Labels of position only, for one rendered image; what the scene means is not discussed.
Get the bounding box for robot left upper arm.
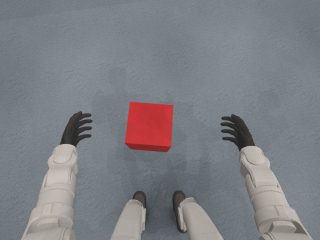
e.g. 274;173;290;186
23;226;76;240

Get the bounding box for right robot forearm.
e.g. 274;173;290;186
239;146;313;240

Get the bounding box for right robot hand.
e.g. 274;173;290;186
220;114;255;152

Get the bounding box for right robot foot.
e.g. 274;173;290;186
172;190;187;234

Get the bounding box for right robot shin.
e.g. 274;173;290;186
179;197;196;207

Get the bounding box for carton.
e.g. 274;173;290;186
125;101;174;152

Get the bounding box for left robot hand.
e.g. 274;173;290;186
60;111;93;147

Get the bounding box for left robot forearm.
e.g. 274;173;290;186
21;144;78;240

